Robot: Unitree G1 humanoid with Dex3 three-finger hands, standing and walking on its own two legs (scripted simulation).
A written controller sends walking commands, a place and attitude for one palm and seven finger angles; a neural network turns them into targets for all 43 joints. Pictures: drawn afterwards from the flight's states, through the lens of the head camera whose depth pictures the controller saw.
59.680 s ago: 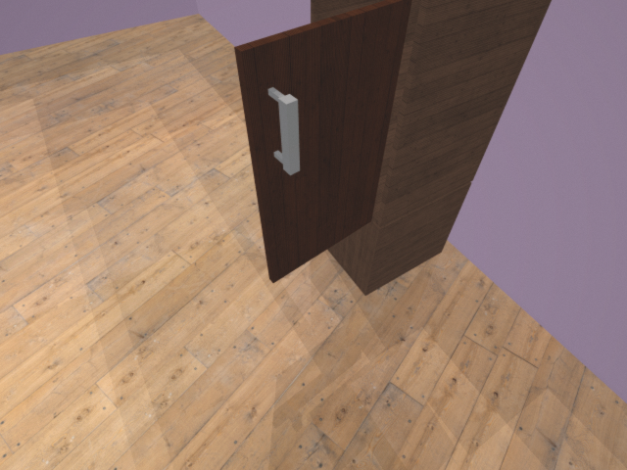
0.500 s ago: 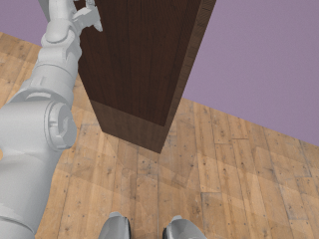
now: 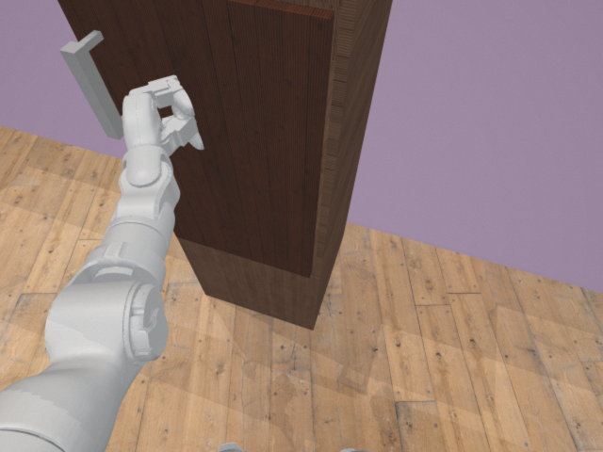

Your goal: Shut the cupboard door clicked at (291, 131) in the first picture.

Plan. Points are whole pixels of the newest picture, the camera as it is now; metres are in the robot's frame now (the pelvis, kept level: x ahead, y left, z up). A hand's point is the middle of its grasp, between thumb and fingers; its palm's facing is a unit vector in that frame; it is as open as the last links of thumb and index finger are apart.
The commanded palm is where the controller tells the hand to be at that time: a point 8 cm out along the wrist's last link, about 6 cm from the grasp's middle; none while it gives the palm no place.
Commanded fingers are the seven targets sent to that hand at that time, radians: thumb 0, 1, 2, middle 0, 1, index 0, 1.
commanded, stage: pull the fist back off the door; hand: left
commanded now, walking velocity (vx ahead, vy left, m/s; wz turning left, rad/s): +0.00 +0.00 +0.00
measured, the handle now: (106, 87) +0.61 +0.21 +0.14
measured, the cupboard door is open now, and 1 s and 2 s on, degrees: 0 0 0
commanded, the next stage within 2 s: draw the hand back to the body in 0.24 s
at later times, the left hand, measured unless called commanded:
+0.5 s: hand (183, 141) +0.47 +0.09 +0.16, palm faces +0.10 -0.99 +0.00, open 3.1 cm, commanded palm +0.41 +0.15 +0.15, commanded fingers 0.00 0.90 0.90 -1.30 -1.50 -1.30 -1.50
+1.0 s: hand (77, 255) +0.31 +0.18 +0.17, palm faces +0.17 -0.97 -0.18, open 3.1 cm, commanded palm +0.27 +0.23 +0.18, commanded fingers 0.00 0.90 0.90 -0.94 -1.11 -0.94 -1.11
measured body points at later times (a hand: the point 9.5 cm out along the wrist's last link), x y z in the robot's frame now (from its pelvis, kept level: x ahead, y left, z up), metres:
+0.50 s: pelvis +0.01 -0.02 +0.01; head +0.04 -0.04 +0.46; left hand +0.45 +0.15 +0.16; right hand +0.12 -0.27 -0.11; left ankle +0.04 +0.12 -0.71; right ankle -0.04 -0.11 -0.71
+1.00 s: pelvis +0.00 +0.00 +0.03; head -0.02 -0.03 +0.48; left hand +0.30 +0.23 +0.18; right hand +0.20 -0.23 -0.05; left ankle +0.03 +0.12 -0.71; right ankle -0.04 -0.11 -0.71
